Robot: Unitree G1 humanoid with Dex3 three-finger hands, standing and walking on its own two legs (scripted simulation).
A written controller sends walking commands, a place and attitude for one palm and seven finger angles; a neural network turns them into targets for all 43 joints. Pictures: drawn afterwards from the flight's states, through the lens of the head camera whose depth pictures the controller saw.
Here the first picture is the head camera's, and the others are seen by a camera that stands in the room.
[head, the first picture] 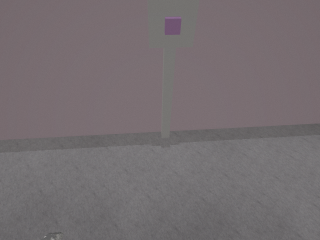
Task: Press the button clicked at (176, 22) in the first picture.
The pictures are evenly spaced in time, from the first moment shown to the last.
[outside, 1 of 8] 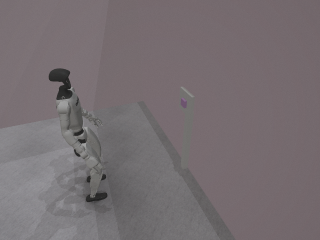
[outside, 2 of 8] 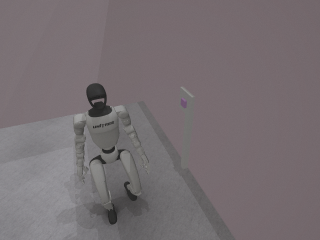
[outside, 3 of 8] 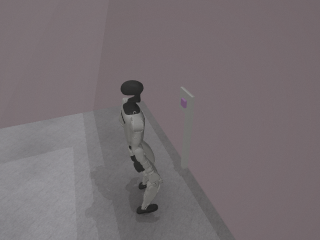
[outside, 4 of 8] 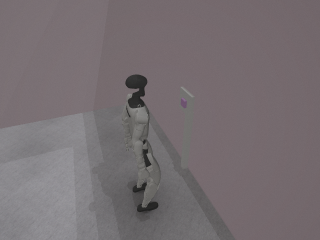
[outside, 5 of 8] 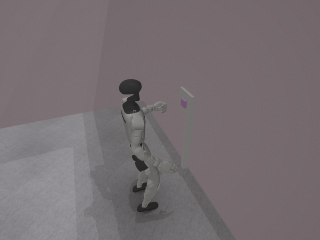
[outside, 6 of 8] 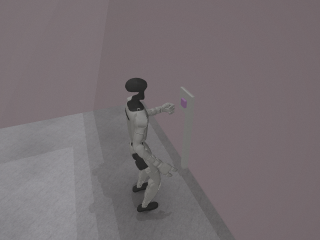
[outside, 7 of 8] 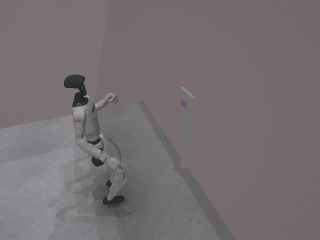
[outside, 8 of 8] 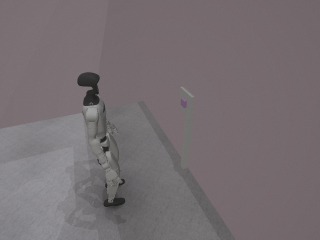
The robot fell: no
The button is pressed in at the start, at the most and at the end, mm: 0 13 0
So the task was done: yes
